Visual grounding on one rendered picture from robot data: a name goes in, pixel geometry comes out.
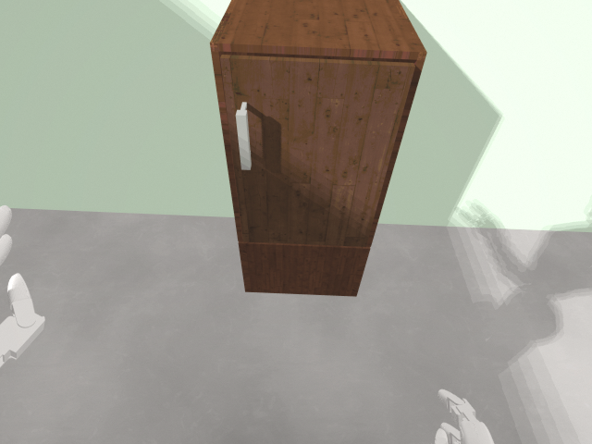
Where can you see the left robot hand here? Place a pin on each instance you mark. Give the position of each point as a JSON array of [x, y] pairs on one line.
[[17, 332]]

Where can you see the right robot hand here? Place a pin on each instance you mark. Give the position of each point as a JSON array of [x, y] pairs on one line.
[[463, 414]]

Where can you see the cupboard door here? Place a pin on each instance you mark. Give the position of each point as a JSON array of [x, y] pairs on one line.
[[321, 135]]

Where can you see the handle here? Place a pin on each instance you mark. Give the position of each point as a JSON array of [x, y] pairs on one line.
[[243, 137]]

